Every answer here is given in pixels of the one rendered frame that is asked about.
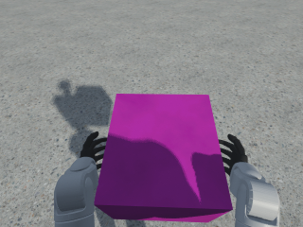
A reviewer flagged robot left hand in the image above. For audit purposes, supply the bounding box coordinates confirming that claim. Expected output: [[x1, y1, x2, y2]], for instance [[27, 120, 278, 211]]
[[80, 131, 107, 170]]

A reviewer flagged robot left forearm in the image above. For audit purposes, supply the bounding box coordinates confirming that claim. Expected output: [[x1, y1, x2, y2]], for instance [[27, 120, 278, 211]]
[[54, 156, 98, 227]]

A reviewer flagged carton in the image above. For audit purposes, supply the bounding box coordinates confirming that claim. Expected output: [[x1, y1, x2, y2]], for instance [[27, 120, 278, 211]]
[[94, 94, 233, 223]]

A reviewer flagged robot right hand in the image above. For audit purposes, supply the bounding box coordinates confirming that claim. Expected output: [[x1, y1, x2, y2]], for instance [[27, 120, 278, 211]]
[[219, 134, 248, 176]]

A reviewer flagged robot right forearm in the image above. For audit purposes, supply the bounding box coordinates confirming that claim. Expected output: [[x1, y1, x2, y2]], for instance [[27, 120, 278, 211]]
[[229, 162, 280, 227]]

